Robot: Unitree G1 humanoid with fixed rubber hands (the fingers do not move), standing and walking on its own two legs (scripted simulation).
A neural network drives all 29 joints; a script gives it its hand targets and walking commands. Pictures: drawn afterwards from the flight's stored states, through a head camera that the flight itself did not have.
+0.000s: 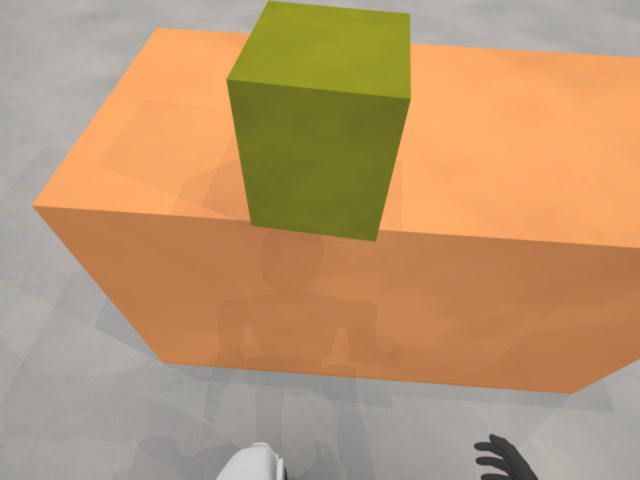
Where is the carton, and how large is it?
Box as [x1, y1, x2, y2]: [226, 1, 410, 241]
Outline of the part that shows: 268,1 226,79 251,225 375,241 410,100 409,14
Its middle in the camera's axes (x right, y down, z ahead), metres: +0.01 -0.17 +0.57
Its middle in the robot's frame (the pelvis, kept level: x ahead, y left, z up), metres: +0.57 +0.02 +0.11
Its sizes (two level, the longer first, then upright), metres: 0.210 0.200 0.250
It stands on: a pedestal, 0.73 m high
